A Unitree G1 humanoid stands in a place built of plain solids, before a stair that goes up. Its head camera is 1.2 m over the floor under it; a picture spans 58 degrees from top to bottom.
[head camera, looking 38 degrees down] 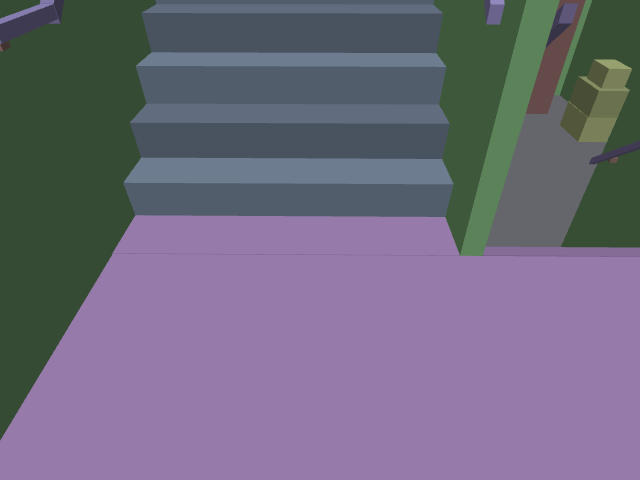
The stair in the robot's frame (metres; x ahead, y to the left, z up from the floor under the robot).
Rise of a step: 0.19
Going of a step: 0.23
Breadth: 1.50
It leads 1 degrees to the right of straight ahead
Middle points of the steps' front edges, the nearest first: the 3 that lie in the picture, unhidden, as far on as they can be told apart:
1.71 0.15 0.19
1.93 0.14 0.38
2.16 0.14 0.57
